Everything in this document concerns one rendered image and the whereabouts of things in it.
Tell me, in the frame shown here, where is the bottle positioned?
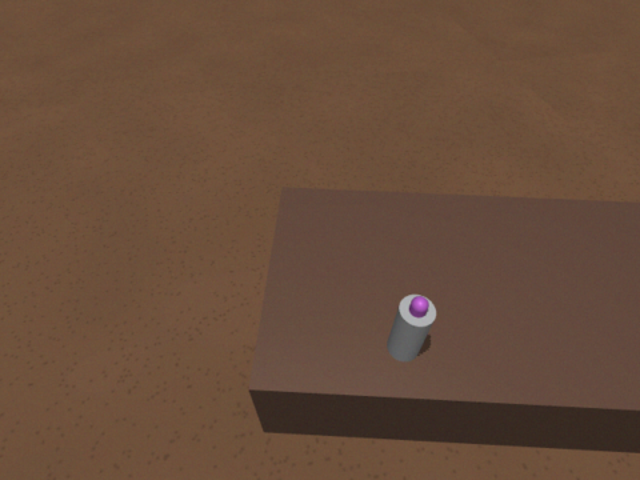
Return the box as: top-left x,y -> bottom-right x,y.
387,294 -> 436,362

